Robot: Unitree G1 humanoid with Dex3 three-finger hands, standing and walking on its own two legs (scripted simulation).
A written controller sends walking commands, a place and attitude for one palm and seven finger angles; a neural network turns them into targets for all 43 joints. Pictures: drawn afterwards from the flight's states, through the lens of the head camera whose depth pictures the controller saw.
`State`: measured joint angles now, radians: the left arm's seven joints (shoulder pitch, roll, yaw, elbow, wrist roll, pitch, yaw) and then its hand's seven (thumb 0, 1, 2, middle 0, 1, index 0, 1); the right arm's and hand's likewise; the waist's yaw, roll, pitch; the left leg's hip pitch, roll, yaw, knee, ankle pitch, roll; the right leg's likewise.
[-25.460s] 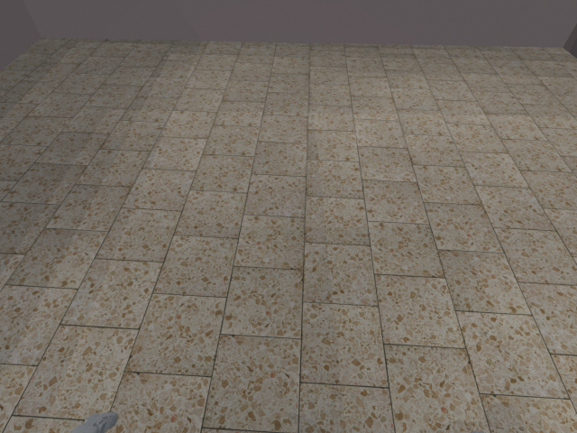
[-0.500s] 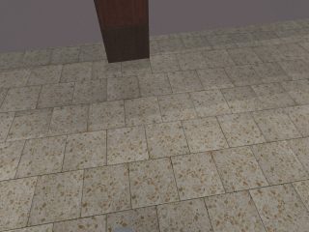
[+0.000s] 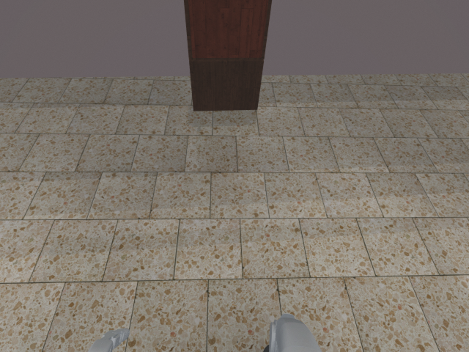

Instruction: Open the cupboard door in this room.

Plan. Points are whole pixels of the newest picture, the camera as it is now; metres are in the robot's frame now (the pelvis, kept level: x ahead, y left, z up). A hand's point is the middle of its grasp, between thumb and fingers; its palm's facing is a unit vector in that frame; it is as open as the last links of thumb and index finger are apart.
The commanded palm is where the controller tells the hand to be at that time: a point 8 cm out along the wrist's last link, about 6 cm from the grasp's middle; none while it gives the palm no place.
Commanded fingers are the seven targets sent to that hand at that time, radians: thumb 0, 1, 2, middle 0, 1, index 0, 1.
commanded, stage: turn or walk to find it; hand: left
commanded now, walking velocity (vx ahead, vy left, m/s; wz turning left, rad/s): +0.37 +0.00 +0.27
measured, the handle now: out of the picture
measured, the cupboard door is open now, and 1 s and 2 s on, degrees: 0 0 0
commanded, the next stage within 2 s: stand and wait in 0.56 s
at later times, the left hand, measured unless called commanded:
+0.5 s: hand (157, 350) +0.16 +0.14 -0.16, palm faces +0.24 -0.94 -0.24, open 7.3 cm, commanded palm none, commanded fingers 0.00 0.90 0.90 -0.20 -0.30 -0.20 -0.30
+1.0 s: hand (141, 250) +0.36 +0.22 -0.17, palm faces +0.27 -0.94 -0.20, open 7.3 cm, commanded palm none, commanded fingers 0.00 0.90 0.90 -0.20 -0.30 -0.20 -0.30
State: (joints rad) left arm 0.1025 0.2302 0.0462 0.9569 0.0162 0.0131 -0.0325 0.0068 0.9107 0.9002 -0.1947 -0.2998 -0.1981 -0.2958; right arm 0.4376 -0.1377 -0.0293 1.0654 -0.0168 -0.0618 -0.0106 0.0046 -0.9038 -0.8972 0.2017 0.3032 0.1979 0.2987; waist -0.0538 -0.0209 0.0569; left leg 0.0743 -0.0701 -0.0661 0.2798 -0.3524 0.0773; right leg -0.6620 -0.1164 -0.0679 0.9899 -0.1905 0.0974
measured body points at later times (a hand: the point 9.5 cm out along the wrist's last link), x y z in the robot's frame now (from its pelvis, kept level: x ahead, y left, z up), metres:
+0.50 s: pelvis +0.22 -0.04 +0.01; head +0.23 -0.05 +0.46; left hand +0.14 +0.19 -0.14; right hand +0.33 -0.27 -0.14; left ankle +0.27 +0.13 -0.66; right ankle +0.20 -0.13 -0.74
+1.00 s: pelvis +0.36 +0.03 +0.00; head +0.35 +0.04 +0.45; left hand +0.34 +0.27 -0.16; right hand +0.49 -0.17 -0.14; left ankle +0.35 +0.12 -0.74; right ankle +0.42 -0.10 -0.70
